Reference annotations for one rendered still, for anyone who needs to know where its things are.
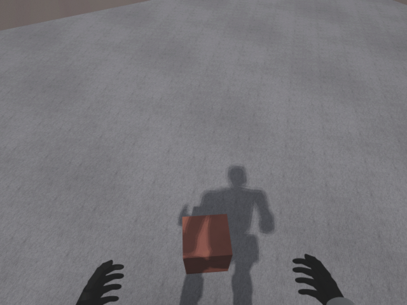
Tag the carton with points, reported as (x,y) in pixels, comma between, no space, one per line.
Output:
(206,243)

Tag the robot left hand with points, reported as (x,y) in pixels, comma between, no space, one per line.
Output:
(93,291)

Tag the robot right hand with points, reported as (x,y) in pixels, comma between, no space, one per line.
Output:
(326,287)

